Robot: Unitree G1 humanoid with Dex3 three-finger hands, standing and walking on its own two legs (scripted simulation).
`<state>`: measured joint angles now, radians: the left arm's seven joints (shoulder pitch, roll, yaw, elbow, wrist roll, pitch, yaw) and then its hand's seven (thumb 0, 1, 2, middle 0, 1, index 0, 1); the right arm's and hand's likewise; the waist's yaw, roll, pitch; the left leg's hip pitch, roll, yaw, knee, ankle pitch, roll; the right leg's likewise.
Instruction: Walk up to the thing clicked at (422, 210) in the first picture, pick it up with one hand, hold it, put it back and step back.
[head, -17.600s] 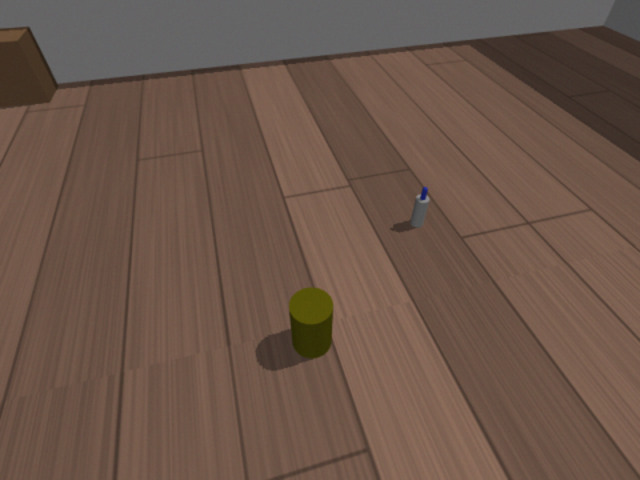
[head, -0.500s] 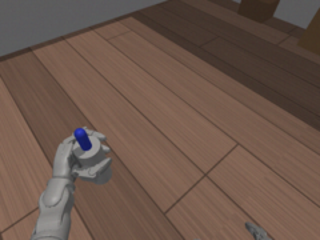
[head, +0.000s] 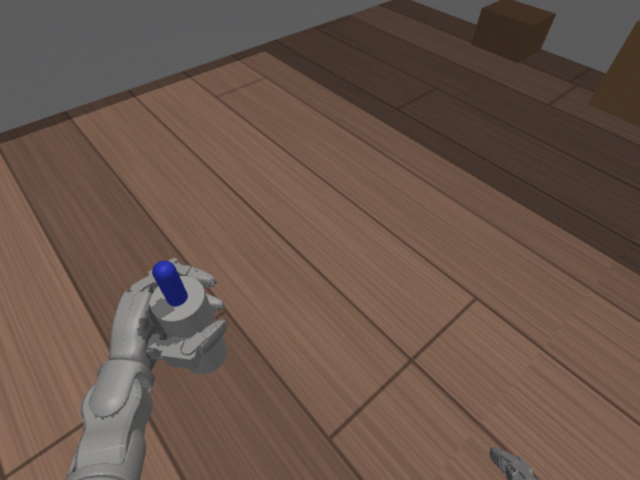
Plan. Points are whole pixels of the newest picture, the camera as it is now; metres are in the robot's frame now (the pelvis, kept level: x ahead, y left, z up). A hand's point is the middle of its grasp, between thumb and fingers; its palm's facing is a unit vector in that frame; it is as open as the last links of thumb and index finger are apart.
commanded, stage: hold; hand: left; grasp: from the side
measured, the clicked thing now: (187, 317) +0.33 +0.18 +0.05
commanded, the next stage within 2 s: none
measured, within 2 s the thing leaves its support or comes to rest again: neither
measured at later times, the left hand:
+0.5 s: hand (188, 319) +0.32 +0.17 +0.05, palm faces +0.00 -1.00 +0.01, open 8.1 cm
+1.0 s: hand (189, 320) +0.32 +0.17 +0.05, palm faces -0.01 -1.00 +0.00, open 8.1 cm
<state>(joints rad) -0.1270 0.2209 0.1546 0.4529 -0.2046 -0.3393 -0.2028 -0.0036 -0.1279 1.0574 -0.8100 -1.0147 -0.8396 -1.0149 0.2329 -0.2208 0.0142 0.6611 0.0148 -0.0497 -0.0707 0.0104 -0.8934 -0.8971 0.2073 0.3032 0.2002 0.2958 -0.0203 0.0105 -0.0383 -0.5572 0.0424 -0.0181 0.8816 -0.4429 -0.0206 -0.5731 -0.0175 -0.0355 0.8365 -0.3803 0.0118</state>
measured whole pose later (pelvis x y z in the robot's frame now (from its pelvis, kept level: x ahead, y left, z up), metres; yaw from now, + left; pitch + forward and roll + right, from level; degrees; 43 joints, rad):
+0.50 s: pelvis +0.00 +0.00 +0.01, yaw +0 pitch +5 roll -1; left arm -0.13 0.21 0.15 0.47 -0.20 -0.34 -0.19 0.00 -0.12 1.05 -0.80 -1.02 -0.83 -1.02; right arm 0.23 -0.22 0.01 0.67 0.01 -0.05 -0.06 0.01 -0.89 -0.90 0.21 0.30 0.20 0.30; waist -0.02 0.01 -0.03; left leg -0.51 0.04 -0.01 0.84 -0.43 -0.01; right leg -0.53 -0.02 -0.03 0.79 -0.36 0.02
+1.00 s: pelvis +0.00 +0.00 +0.01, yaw +0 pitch +5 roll -1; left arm -0.13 0.21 0.14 0.49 -0.20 -0.36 -0.19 0.00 -0.12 1.05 -0.80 -1.02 -0.83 -1.02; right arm 0.23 -0.22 0.01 0.68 0.01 -0.06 -0.05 0.01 -0.89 -0.90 0.21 0.30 0.20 0.30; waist -0.02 0.01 -0.03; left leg -0.51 0.04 -0.02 0.84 -0.42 -0.01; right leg -0.52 -0.02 -0.03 0.79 -0.36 0.02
